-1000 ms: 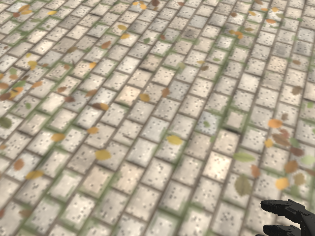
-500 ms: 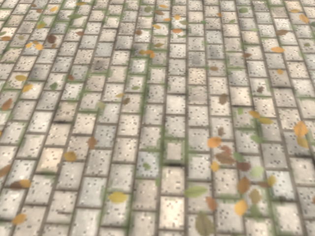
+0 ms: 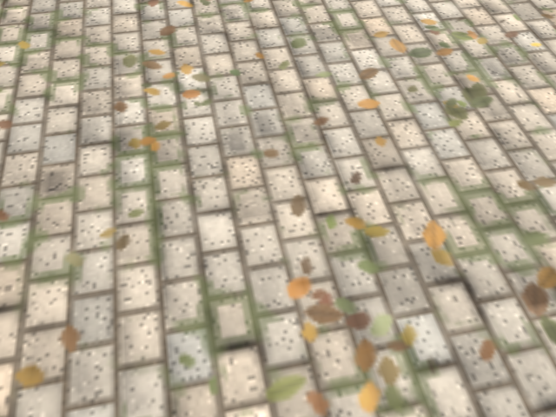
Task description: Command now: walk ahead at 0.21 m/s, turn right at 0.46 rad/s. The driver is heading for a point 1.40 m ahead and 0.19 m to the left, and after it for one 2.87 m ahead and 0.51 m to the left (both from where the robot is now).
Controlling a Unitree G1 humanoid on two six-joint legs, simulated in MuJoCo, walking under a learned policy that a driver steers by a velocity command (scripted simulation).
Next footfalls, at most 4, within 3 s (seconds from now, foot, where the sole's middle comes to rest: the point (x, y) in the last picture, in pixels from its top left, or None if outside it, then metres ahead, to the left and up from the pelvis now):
0.40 right None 0.21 -0.16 -0.77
0.90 left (247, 395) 0.53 0.10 -0.77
1.38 right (288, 276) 0.86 0.00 -0.77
1.80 left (208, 301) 0.78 0.21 -0.77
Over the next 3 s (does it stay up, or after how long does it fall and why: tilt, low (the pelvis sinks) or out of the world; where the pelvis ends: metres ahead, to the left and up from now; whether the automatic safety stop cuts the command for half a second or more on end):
stays up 0.87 0.09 0.02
